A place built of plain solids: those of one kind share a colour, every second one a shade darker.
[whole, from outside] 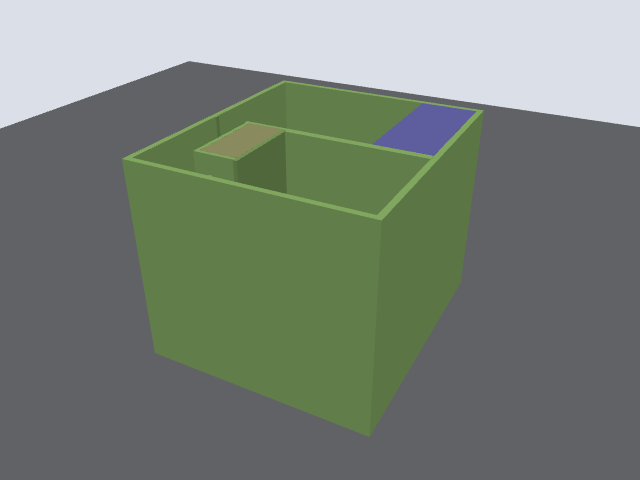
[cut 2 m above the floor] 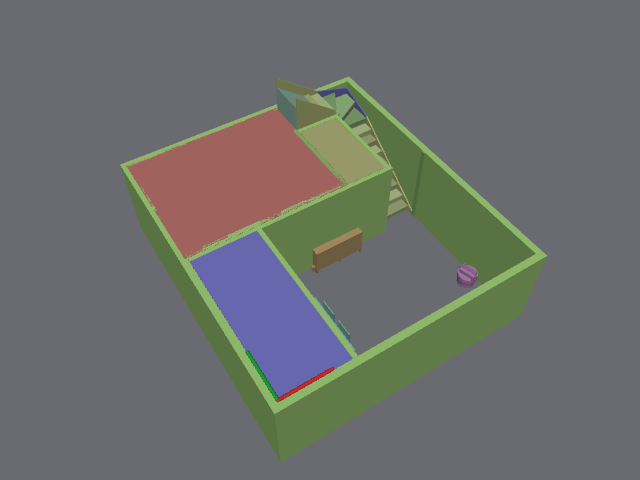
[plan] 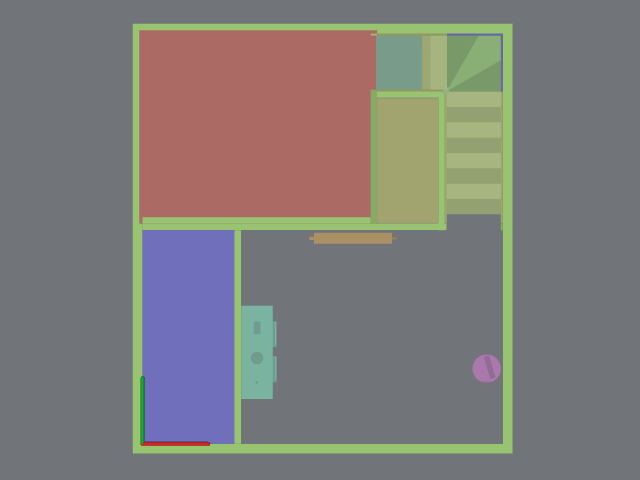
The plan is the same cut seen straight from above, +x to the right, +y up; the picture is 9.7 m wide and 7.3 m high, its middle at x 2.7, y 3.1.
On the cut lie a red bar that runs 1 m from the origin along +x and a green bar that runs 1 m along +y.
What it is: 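A farmhouse's boxed stair, a dwelling of no particular year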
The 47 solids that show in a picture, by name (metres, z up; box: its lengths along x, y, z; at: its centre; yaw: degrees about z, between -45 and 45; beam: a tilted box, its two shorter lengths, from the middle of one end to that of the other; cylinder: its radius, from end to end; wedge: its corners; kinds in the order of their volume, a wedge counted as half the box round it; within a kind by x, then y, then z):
{
 "upper_1": {"box": [3.62, 2.94, 2.75], "at": [1.76, 4.82, 1.33]},
 "wall_1": {"box": [0.15, 6.54, 5.2], "at": [-0.07, 3.12, 2.55]},
 "wall_2": {"box": [0.1, 3.25, 2.8], "at": [1.45, 1.62, 1.35]},
 "wall_3": {"box": [3.47, 0.1, 5.2], "at": [1.74, 3.4, 2.55]},
 "wall_4": {"box": [4.63, 0.1, 5.2], "at": [2.31, 3.3, 2.55]},
 "wall_5": {"box": [5.78, 0.15, 5.2], "at": [2.74, -0.07, 2.55]},
 "wall_6": {"box": [5.78, 0.15, 5.2], "at": [2.74, 6.31, 2.55]},
 "wall_7": {"box": [0.1, 2.04, 5.2], "at": [3.52, 4.37, 2.55]},
 "wall_8": {"box": [1.13, 0.1, 5.2], "at": [4.04, 5.31, 2.55]},
 "wall_9": {"box": [0.1, 2.11, 5.2], "at": [4.55, 4.3, 2.55]},
 "wall_10": {"box": [0.032, 0.1, 5.2], "at": [5.46, 3.3, 2.55]},
 "wall_11": {"box": [0.15, 6.54, 5.2], "at": [5.55, 3.12, 2.55]},
 "beside_lower_1": {"box": [1.4, 3.25, 5.2], "at": [0.7, 1.62, 2.55]},
 "beside_box_1": {"box": [0.93, 1.91, 5.2], "at": [4.04, 4.3, 2.55]},
 "carriage_1": {"wedge": [[3.55, 5.38, -0.05], [3.55, 5.38, 2.61], [3.55, 6.21, -0.05], [3.55, 6.21, 2.61], [4.64, 5.38, -0.05], [4.64, 5.38, 1.82], [4.64, 6.21, -0.05], [4.64, 6.21, 1.82]]},
 "string_1": {"wedge": [[3.57, 5.36, -0.05], [3.57, 5.36, 2.83], [3.57, 5.39, -0.05], [3.57, 5.39, 2.83], [4.58, 5.36, -0.05], [4.58, 5.36, 2.11], [4.58, 5.39, -0.05], [4.58, 5.39, 2.11]]},
 "string_2": {"wedge": [[3.57, 6.21, -0.05], [3.57, 6.21, 2.83], [3.57, 6.24, -0.05], [3.57, 6.24, 2.83], [4.63, 6.21, -0.05], [4.63, 6.21, 2.06], [4.63, 6.24, -0.05], [4.63, 6.24, 2.06]]},
 "string_3": {"wedge": [[4.6, 3.35, -0.05], [4.6, 3.35, 0.11], [4.6, 5.34, -0.05], [4.6, 5.34, 1.55], [4.63, 3.35, -0.05], [4.63, 3.35, 0.11], [4.63, 5.34, -0.05], [4.63, 5.34, 1.55]]},
 "string_4": {"wedge": [[5.45, 3.35, -0.05], [5.45, 3.35, 0.11], [5.45, 5.36, -0.05], [5.45, 5.36, 1.56], [5.48, 3.35, -0.05], [5.48, 3.35, 0.11], [5.48, 5.36, -0.05], [5.48, 5.36, 1.56]]},
 "radiator_1": {"box": [1.19, 0.17, 0.59], "at": [3.2, 3.13, 0.39]},
 "tread_1": {"wedge": [[4.35, 5.38, 1.93], [4.35, 5.38, 2.03], [4.35, 6.22, 1.93], [4.35, 6.22, 2.03], [4.63, 5.38, 1.92], [4.63, 5.38, 2.02], [4.63, 6.22, 1.92], [4.63, 6.22, 2.02]]},
 "tread_2": {"wedge": [[4.62, 3.49, 0.07], [4.62, 3.49, 0.17], [4.62, 3.77, 0.07], [4.62, 3.77, 0.17], [5.46, 3.49, 0.07], [5.46, 3.49, 0.17], [5.46, 3.77, 0.07], [5.46, 3.77, 0.17]]},
 "tread_3": {"wedge": [[4.62, 3.73, 0.24], [4.62, 3.73, 0.34], [4.62, 4.0, 0.24], [4.62, 4.0, 0.34], [5.46, 3.73, 0.24], [5.46, 3.73, 0.34], [5.46, 4.0, 0.24], [5.46, 4.0, 0.34]]},
 "tread_4": {"wedge": [[4.62, 3.96, 0.4], [4.62, 3.96, 0.5], [4.62, 4.24, 0.41], [4.62, 4.24, 0.51], [5.46, 3.96, 0.4], [5.46, 3.96, 0.5], [5.46, 4.24, 0.41], [5.46, 4.24, 0.51]]},
 "tread_5": {"wedge": [[4.62, 4.19, 0.57], [4.62, 4.19, 0.67], [4.62, 4.47, 0.58], [4.62, 4.47, 0.68], [5.46, 4.19, 0.57], [5.46, 4.19, 0.67], [5.46, 4.47, 0.58], [5.46, 4.47, 0.68]]},
 "tread_6": {"wedge": [[4.62, 4.42, 0.74], [4.62, 4.42, 0.84], [4.62, 4.7, 0.75], [4.62, 4.7, 0.85], [5.46, 4.42, 0.74], [5.46, 4.42, 0.84], [5.46, 4.7, 0.75], [5.46, 4.7, 0.85]]},
 "tread_7": {"wedge": [[4.62, 4.66, 0.91], [4.62, 4.66, 1.01], [4.62, 4.94, 0.91], [4.62, 4.94, 1.01], [5.46, 4.66, 0.91], [5.46, 4.66, 1.01], [5.46, 4.94, 0.91], [5.46, 4.94, 1.01]]},
 "tread_8": {"wedge": [[4.62, 4.89, 1.08], [4.62, 4.89, 1.18], [4.62, 5.17, 1.08], [4.62, 5.17, 1.18], [5.46, 4.89, 1.08], [5.46, 4.89, 1.18], [5.46, 5.17, 1.08], [5.46, 5.17, 1.18]]},
 "tread_9": {"wedge": [[4.62, 5.12, 1.25], [4.62, 5.12, 1.35], [4.62, 5.4, 1.25], [4.62, 5.4, 1.35], [5.46, 5.12, 1.25], [5.46, 5.12, 1.35], [5.46, 5.4, 1.25], [5.46, 5.4, 1.35]]},
 "winder_1": {"wedge": [[4.58, 6.22, 1.75], [4.58, 6.22, 1.85], [4.61, 5.35, 1.75], [4.61, 5.35, 1.85], [4.62, 5.35, 1.75], [4.62, 5.35, 1.85], [5.12, 6.22, 1.75], [5.12, 6.22, 1.85]]},
 "winder_2": {"wedge": [[4.59, 5.36, 1.42], [4.59, 5.36, 1.42], [4.59, 5.36, 1.52], [4.59, 5.36, 1.52], [5.46, 5.36, 1.42], [5.46, 5.36, 1.52], [5.46, 5.91, 1.42], [5.46, 5.91, 1.52]]},
 "winder_3": {"wedge": [[4.6, 5.34, 1.59], [4.6, 5.34, 1.69], [5.05, 6.22, 1.59], [5.05, 6.22, 1.69], [5.46, 5.84, 1.59], [5.46, 5.84, 1.69], [5.46, 6.22, 1.59], [5.46, 6.22, 1.69]]},
 "string_turn_1": {"wedge": [[4.63, 6.21, -0.05], [4.63, 6.21, 2.06], [4.63, 6.24, -0.05], [4.63, 6.24, 2.06], [5.45, 6.21, -0.05], [5.45, 6.21, 1.84], [5.48, 6.24, -0.05], [5.48, 6.24, 1.84]]},
 "string_turn_2": {"wedge": [[5.45, 5.36, -0.05], [5.45, 5.36, 1.56], [5.45, 6.21, -0.05], [5.45, 6.21, 1.84], [5.48, 5.36, -0.05], [5.48, 5.36, 1.56], [5.48, 6.24, -0.05], [5.48, 6.24, 1.84]]},
 "kitchen_table_chairs_1": {"cylinder": 0.06, "from": [1.67, 0.92, 0.75], "to": [1.67, 0.92, 0.91]},
 "kitchen_table_chairs_2": {"cylinder": 0.1, "from": [1.74, 1.3, 0.75], "to": [1.74, 1.3, 0.79]},
 "kitchen_table_chairs_3": {"box": [0.48, 1.42, 0.028], "at": [1.74, 1.39, 0.74]},
 "kitchen_table_chairs_4": {"box": [0.1, 0.2, 0.08], "at": [1.74, 1.76, 0.81]},
 "kitchen_table_chairs_5": {"box": [0.22, 0.32, 0.018], "at": [1.74, 1.77, 0.76]},
 "kitchen_table_chairs_6": {"box": [0.39, 0.4, 0.024], "at": [1.85, 1.13, 0.44]},
 "kitchen_table_chairs_7": {"box": [0.39, 0.4, 0.024], "at": [1.85, 1.67, 0.44]},
 "kitchen_table_chairs_8": {"box": [0.02, 0.32, 0.32], "at": [2.02, 1.67, 0.71]},
 "kitchen_table_chairs_9": {"box": [0.02, 0.32, 0.32], "at": [2.03, 1.13, 0.71]},
 "log_basket_1": {"box": [0.09, 0.35, 0.09], "at": [5.19, 1.12, 0.35], "yaw": 16.4},
 "log_basket_2": {"cylinder": 0.22, "from": [5.24, 1.14, 0.2], "to": [5.24, 1.14, 0.3]},
 "log_basket_3": {"box": [0.09, 0.35, 0.09], "at": [5.28, 1.16, 0.34], "yaw": 16.4},
 "riser_1": {"wedge": [[4.12, 5.38, 2.07], [4.12, 5.38, 2.1], [4.12, 6.22, 2.07], [4.12, 6.22, 2.1], [4.38, 5.38, 1.99], [4.38, 5.38, 2.1], [4.38, 6.22, 1.99], [4.38, 6.22, 2.1]]}
}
